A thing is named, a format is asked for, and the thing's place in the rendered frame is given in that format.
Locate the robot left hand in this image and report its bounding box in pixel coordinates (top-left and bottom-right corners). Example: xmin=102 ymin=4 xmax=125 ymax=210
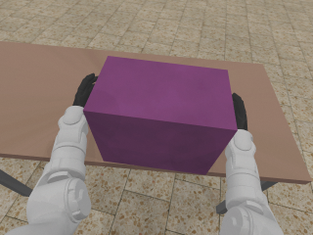
xmin=72 ymin=73 xmax=98 ymax=108

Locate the robot right hand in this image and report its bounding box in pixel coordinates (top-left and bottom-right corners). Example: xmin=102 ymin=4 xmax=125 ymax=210
xmin=232 ymin=92 xmax=247 ymax=131

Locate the robot right forearm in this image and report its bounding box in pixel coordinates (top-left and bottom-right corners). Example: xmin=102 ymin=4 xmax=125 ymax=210
xmin=225 ymin=129 xmax=279 ymax=224

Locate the robot left forearm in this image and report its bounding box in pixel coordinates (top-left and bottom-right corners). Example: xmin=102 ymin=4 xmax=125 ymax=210
xmin=26 ymin=106 xmax=89 ymax=223

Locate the left robot upper arm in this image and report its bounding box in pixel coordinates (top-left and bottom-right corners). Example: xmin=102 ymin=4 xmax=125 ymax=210
xmin=5 ymin=177 xmax=92 ymax=235

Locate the table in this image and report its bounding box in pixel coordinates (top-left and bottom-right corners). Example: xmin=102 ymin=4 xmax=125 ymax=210
xmin=0 ymin=41 xmax=312 ymax=214

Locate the carton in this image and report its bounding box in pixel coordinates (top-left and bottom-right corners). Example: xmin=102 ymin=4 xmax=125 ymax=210
xmin=83 ymin=56 xmax=238 ymax=175

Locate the right robot upper arm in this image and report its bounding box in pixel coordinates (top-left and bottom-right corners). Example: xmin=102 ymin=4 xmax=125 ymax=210
xmin=219 ymin=206 xmax=284 ymax=235

